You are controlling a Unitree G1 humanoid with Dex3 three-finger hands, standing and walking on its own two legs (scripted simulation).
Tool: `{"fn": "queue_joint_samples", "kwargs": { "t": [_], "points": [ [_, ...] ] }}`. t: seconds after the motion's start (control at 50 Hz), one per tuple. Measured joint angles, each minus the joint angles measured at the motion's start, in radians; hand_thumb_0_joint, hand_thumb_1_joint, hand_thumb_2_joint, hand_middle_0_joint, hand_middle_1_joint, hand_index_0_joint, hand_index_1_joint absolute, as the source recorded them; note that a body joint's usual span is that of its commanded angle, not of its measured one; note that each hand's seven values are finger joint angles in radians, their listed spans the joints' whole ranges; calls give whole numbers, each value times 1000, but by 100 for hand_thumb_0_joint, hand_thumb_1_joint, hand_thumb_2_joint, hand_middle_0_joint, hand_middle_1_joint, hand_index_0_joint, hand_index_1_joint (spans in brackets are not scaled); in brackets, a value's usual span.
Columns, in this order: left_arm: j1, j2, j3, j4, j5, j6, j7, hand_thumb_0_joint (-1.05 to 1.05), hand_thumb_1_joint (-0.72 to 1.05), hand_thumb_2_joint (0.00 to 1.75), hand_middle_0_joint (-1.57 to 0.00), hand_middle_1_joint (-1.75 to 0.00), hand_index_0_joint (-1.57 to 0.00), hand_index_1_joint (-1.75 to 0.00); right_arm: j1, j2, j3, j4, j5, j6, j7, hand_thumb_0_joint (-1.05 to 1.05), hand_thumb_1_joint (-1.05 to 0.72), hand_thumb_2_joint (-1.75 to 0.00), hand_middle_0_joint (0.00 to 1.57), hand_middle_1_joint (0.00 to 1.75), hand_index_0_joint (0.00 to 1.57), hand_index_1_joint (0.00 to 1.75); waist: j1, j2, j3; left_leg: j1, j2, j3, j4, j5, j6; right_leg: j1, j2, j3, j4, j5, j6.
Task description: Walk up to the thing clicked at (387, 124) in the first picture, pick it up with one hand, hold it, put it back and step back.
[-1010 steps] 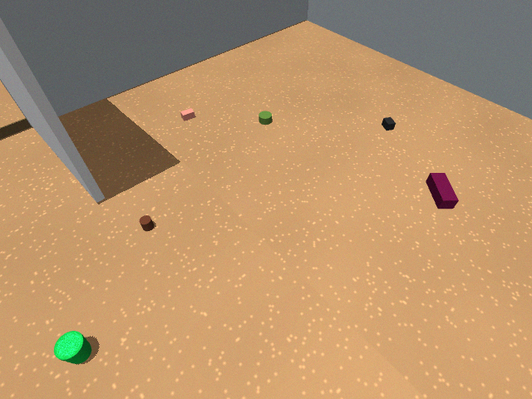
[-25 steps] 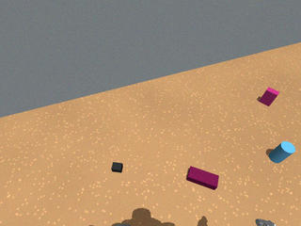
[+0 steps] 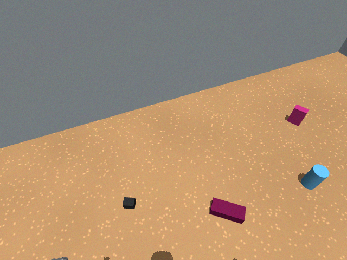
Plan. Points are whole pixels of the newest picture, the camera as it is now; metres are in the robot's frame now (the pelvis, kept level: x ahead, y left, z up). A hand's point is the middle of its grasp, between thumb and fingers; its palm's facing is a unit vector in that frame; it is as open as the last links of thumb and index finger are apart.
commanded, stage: walk up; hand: left
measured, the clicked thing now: (129, 203) +0.53 +0.26 -0.75
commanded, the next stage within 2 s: stand in 0.12 s
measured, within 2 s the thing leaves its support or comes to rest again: neither
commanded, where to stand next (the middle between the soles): +0.16 +0.01 m, yaw +1 degrees
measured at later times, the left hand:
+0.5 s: hand out of the picture +0.09 +0.26 -0.14, palm faces -0.03 -0.94 -0.33, open 7.4 cm
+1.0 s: hand out of the picture +0.03 +0.27 -0.15, palm faces -0.02 -0.95 -0.32, open 7.4 cm
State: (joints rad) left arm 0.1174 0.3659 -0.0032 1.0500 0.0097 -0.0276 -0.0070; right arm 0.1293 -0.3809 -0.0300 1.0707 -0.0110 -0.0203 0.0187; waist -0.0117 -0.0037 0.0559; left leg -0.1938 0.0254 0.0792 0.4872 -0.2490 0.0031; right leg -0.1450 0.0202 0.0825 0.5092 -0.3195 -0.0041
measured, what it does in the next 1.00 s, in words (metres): stands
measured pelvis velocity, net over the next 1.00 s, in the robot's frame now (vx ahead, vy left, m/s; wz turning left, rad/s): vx -0.02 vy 0.02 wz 0.03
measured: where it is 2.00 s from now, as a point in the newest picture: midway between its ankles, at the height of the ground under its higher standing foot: outside the picture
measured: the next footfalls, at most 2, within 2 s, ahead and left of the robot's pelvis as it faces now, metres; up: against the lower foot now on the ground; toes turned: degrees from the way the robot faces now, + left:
left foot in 1.82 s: -0.15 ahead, +0.09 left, +0.00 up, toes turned +5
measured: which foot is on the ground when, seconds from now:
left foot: down 0.00-1.00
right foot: down 0.00-1.00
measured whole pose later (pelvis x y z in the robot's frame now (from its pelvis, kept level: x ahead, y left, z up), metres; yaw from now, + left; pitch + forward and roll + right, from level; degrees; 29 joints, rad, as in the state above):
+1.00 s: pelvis -0.02 +0.02 +0.01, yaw +2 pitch -2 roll +0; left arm 0.15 0.35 -0.01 1.14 0.01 -0.01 -0.01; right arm 0.09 -0.34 -0.02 1.17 -0.01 -0.01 0.02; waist -0.01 -0.01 0.05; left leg -0.16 0.00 0.06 0.32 -0.13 0.02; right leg -0.09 -0.01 0.06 0.31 -0.19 0.03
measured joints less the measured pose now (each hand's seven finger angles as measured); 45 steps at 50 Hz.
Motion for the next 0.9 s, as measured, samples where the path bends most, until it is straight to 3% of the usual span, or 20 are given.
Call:
{"fn": "queue_joint_samples", "kwargs": {
  "t": [0.2, 0.4, 0.9],
  "points": [
    [-30, -11, -8, 39, -10, 6, 1, 1, 90, 90, -21, -30, -21, -30, -24, 19, 14, 41, 11, 4, -6, 1, -90, -90, 20, 29, 20, 30, -12, -5, 12, 34, -1, 2, -68, 30, 1, 44, -2, 2, -93, 45, 9],
    [-60, -14, -7, 59, -10, 12, 3, 1, 90, 90, -21, -30, -21, -30, -72, 46, 27, 62, 10, 5, -10, 1, -90, -90, 20, 29, 20, 30, -7, -7, 12, 57, -8, -1, -143, 83, 6, 74, -10, -2, -179, 101, 18],
    [23, -16, -4, 90, 1, 14, -2, 1, 91, 90, -21, -30, -21, -30, -51, 43, 13, 92, 3, 9, -1, 1, -90, -90, 20, 29, 20, 30, 8, -8, -4, 42, -28, -15, -176, 125, 21, 58, -29, -16, -196, 129, 30]
  ]
}}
